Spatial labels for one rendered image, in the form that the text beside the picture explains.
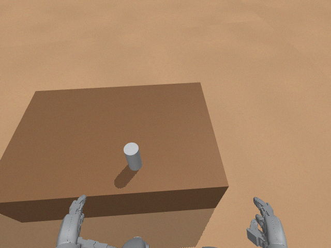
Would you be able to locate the can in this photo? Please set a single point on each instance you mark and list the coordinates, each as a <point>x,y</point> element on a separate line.
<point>133,157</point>

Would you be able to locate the left robot hand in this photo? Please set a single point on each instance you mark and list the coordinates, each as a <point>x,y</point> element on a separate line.
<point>71,226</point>

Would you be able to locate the right robot hand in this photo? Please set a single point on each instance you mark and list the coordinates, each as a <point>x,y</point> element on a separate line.
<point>273,232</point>

